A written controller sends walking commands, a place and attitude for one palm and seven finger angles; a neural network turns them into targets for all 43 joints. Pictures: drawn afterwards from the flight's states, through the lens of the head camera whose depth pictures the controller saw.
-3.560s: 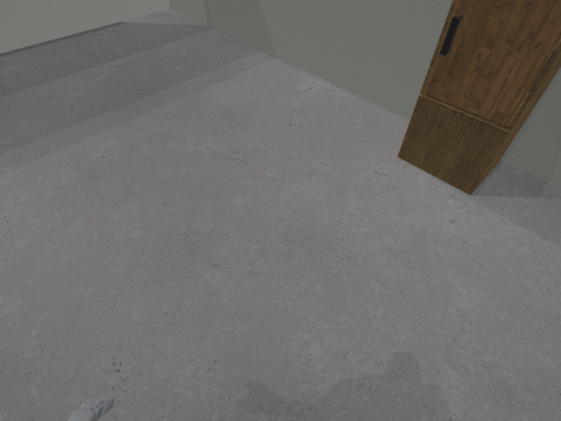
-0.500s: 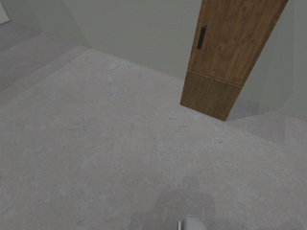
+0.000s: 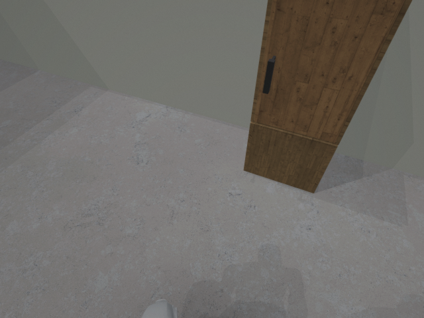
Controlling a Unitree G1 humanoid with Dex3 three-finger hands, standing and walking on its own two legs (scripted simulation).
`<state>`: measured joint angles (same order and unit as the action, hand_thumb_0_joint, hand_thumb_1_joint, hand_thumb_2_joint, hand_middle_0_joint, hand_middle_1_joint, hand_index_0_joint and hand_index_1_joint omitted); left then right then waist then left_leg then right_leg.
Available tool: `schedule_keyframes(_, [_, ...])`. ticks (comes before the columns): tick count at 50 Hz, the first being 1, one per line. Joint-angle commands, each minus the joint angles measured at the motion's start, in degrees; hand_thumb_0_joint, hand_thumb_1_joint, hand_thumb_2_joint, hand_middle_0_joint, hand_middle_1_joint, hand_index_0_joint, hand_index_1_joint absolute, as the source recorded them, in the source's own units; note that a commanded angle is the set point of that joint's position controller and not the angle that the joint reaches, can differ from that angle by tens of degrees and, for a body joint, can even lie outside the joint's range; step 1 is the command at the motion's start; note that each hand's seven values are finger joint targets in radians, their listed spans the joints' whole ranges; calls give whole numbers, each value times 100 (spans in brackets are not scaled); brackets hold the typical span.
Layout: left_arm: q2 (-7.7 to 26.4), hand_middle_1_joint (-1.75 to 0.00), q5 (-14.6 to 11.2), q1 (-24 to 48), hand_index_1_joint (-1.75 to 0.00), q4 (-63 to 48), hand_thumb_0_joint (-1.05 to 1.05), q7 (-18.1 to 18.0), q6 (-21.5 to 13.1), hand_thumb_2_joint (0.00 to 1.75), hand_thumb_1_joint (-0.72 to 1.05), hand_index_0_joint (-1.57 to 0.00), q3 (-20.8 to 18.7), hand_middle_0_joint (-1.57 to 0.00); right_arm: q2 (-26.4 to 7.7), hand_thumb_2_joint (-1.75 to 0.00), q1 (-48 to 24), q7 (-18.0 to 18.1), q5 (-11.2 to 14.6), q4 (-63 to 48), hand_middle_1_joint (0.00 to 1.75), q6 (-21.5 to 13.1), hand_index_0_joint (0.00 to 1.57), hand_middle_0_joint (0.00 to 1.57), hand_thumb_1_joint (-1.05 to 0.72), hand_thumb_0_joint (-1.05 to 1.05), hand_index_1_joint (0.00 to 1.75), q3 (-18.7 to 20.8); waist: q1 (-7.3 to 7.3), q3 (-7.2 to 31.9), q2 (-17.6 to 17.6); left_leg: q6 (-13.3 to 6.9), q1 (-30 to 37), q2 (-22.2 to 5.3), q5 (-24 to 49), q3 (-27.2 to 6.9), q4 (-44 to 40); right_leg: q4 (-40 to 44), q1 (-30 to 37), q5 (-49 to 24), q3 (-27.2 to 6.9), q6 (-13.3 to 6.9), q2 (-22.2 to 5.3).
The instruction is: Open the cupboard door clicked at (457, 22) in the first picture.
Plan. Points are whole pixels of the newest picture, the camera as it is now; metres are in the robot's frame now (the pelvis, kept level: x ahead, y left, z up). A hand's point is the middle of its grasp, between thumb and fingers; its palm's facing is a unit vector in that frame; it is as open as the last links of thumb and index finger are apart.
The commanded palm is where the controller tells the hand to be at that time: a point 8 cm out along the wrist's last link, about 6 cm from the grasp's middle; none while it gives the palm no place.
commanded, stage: walk to a spot facing it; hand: left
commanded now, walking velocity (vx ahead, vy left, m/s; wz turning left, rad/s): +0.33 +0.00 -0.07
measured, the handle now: (270, 74) +1.03 -0.21 -0.07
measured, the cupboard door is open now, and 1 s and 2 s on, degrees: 0 0 0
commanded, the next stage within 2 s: turn to face it in 0.22 s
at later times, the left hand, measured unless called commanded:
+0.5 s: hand (119, 273) +0.26 +0.24 -0.16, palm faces -0.09 -0.97 -0.21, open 7.4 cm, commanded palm none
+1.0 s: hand (145, 246) +0.33 +0.19 -0.17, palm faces -0.25 -0.95 -0.20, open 7.3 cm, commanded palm none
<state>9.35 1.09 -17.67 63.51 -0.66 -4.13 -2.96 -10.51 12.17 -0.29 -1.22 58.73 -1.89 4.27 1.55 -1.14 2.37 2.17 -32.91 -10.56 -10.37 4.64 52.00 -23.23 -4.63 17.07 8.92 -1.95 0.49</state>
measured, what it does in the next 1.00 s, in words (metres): walks ahead, turning right: left foot, then right foot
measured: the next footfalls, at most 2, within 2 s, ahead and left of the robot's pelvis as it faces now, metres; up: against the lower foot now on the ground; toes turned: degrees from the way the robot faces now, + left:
left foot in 0.14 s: +0.22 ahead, +0.16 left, +0.00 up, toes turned +11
right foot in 0.60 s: +0.26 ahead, -0.09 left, +0.00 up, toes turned -22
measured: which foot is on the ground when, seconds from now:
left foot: up 0.00-0.12, down 0.14-0.62, up 0.64-1.00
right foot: down 0.00-0.16, up 0.18-0.58, down 0.60-1.00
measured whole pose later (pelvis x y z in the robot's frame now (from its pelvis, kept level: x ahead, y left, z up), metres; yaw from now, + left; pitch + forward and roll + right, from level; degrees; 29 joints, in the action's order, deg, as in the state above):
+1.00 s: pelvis +0.19 +0.04 +0.00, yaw -19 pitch +0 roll +0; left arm 9.2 1.4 -10.2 56.0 -0.6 1.7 -3.7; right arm -11.1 11.1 1.2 -0.7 57.0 2.0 3.2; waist -0.7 -1.9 0.8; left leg 3.0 -18.4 -4.4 -23.6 3.8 43.0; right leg -27.3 -18.7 8.4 3.6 -2.3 0.5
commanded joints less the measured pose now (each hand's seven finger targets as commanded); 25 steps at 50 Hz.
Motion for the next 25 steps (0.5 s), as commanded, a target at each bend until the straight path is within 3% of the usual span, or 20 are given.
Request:
schedule_keyframes(1, [716, -30, 28, -302, -30, -166, 0, -2, -126, 90, 90, -20, -100, -20, 20, -90, -132, -170, -18, -305, 30, -67, 20, 20, -90, 0, 30, -96, -189, -726, -1096, -8, 368, 160, 294, 229, -1057, 1066, -705, -1357, -800, -579, -1365])
schedule_keyframes(3, [815, -30, 42, -425, -30, -147, 0, -14, -100, 90, 90, -20, -138, -20, -85, -90, -365, -179, -10, -397, 30, -120, 20, 20, -90, 0, 30, -77, -266, -683, -887, -78, 596, 240, 78, 299, -1407, 858, -413, -1572, -922, -578, -1504])
schedule_keyframes(4, [844, -30, 38, -468, -30, -130, 0, -19, -83, 90, 90, -20, -142, -20, -164, -90, -338, -159, -15, -392, 30, -146, 20, 20, -90, 0, 30, -67, -227, -621, -760, -114, 897, 312, -6, 364, -1616, 620, -359, -1877, -957, -565, -1540])
schedule_keyframes(5, [866, -30, 26, -471, -30, -116, 0, -18, -65, 90, 90, -20, -143, -20, -256, -90, -29, -122, -35, -286, 30, -170, 20, 20, -90, 0, 30, -37, -48, -427, -580, -137, 1486, 477, 21, 504, -1897, 82, -403, -2345, -838, -497, -1438])
schedule_keyframes(6, [837, -30, 0, -458, -30, -131, 0, -20, -43, 90, 90, -20, -138, -20, -455, -90, 662, -73, -70, -66, 30, -202, 20, 20, -90, 0, 30, 17, 248, -9, -275, -185, 2509, 583, 224, 521, -2272, -930, -588, -2705, -588, -348, -1159])
schedule_keyframes(7, [576, -30, -34, -642, -30, -180, 0, 4, -26, 90, 90, -20, -123, -20, -1034, -90, 1505, -7, -139, 123, 30, -245, 20, 20, -90, 0, 30, 149, 497, 725, 835, -482, 3903, -348, 629, -633, -2461, -2392, -1449, -1614, -275, -58, -639])
schedule_keyframes(8, [329, -30, -93, -719, -30, -318, 0, 49, -24, 90, 90, -20, -55, -20, -1603, -90, 2077, 42, -122, 240, 30, -231, 20, 20, -90, 0, 30, 254, 598, 1237, 2112, -1010, 4663, -1750, 1284, -2335, -3097, -4225, -2507, 1574, -130, 119, 15])
schedule_keyframes(9, [526, -30, -37, -458, -30, -398, 0, 1, 3, 90, 90, -20, -86, -20, -1448, -90, 1846, 78, -70, 211, 30, -165, 20, 20, -90, 0, 30, 162, 545, 1122, 1525, -1140, 4227, -1889, 715, -2315, -3452, -4953, -2657, 1708, -728, 6, -203])
schedule_keyframes(10, [457, -30, -32, -199, -30, -361, 0, -7, 51, 90, 90, -20, -88, -20, -1130, -90, 1371, 116, -61, 134, 30, -187, 20, 20, -90, 0, 30, 106, 416, 670, 1324, -929, 3664, -1712, 586, -1870, -3627, -5222, -2859, 1173, -866, 17, -473])
schedule_keyframes(12, [410, -30, 5, 35, -30, -367, 0, 108, 110, 90, 90, -20, -130, -20, -682, -90, 684, 137, -53, -76, 30, -254, 20, 20, -90, 0, 30, -45, 122, -63, 431, -753, 2701, -1436, 1001, -932, -3662, -5183, -2887, 457, -854, 111, -770])
schedule_keyframes(14, [193, -30, 33, -197, -30, -347, 0, 117, 277, 90, 90, -20, -144, -20, -511, -90, 528, 183, -42, -66, 30, -291, 20, 20, -90, 0, 30, -89, -108, -78, 395, -663, 2308, -1240, 1793, -144, -3634, -5007, -2591, 253, -784, 241, -761])
schedule_keyframes(15, [130, -30, 31, -292, -30, -358, 0, 115, 368, 90, 90, -20, -157, -20, -477, -90, 468, 193, -22, -81, 30, -287, 20, 20, -90, 0, 30, -98, -189, -69, 468, -665, 2106, -1178, 1812, 140, -3673, -4916, -2460, 186, -730, 276, -749])
schedule_keyframes(17, [30, -30, 38, -309, -30, -427, 0, 107, 463, 90, 90, -20, -186, -20, -368, -90, 466, 208, -25, -92, 30, -271, 20, 20, -90, 0, 30, -59, -247, -57, 402, -743, 1974, -1079, 1930, 391, -3737, -4524, -2403, -38, -650, 336, -744])
schedule_keyframes(19, [23, -30, 35, -171, -30, -561, 0, 132, 539, 90, 90, -20, -202, -20, -486, -90, 396, 209, -21, -116, 30, -234, 20, 20, -90, 0, 30, -62, -270, -111, 468, -813, 1991, -1067, 1834, 588, -3760, -4029, -2477, -176, -568, 405, -773])
schedule_keyframes(25, [137, -30, 30, 451, -30, -937, 0, 127, 542, 90, 90, -20, -191, -20, -762, -90, 381, 170, -44, -96, 30, -43, 20, 20, -90, 0, 30, 70, -94, -32, 751, -830, 2501, -1175, 1685, 853, -3260, -2114, -2042, -137, -268, 382, -616])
